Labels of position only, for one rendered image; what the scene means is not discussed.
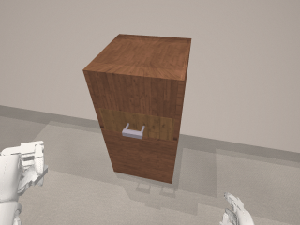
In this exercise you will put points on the left robot hand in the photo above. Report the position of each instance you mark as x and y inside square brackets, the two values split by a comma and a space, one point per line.
[29, 157]

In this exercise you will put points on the handle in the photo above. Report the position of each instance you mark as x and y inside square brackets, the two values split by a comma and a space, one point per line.
[132, 133]

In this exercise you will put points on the right robot hand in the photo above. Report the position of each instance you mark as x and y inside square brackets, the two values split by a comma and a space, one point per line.
[239, 215]

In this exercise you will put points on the drawer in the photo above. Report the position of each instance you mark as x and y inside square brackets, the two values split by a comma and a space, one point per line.
[154, 126]

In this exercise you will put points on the cabinet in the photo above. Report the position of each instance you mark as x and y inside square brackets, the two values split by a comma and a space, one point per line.
[145, 75]

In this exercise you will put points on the left robot forearm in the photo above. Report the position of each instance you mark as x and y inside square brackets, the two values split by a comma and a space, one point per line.
[9, 213]

